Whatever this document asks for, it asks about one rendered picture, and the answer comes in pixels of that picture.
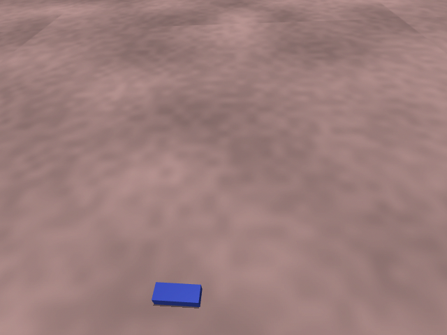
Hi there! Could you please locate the carton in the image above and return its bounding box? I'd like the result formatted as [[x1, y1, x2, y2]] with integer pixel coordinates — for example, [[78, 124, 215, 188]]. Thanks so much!
[[152, 282, 202, 307]]

